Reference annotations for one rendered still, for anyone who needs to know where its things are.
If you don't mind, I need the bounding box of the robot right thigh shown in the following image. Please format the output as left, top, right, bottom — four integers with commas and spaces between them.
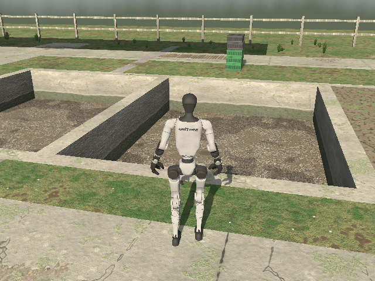
195, 163, 207, 203

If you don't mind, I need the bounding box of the right robot shin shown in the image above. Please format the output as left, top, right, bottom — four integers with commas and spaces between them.
196, 193, 204, 232

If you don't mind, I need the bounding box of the right robot hand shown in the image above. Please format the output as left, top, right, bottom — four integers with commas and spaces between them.
209, 163, 223, 175

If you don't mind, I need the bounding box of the robot left upper arm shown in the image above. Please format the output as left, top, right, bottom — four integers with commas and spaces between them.
159, 118, 177, 150

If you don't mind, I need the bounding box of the robot right upper arm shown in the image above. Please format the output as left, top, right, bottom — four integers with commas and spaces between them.
201, 119, 217, 152

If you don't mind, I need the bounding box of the left robot hand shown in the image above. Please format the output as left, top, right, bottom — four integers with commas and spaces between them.
150, 162, 164, 175

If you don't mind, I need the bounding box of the robot right forearm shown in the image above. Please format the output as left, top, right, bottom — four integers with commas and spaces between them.
210, 143, 221, 165

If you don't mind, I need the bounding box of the robot left forearm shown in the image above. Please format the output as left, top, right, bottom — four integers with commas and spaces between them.
152, 141, 164, 164

